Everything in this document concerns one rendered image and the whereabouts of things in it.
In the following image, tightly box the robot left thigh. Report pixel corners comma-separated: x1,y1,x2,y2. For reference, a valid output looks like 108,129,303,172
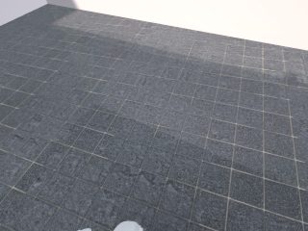
114,220,143,231

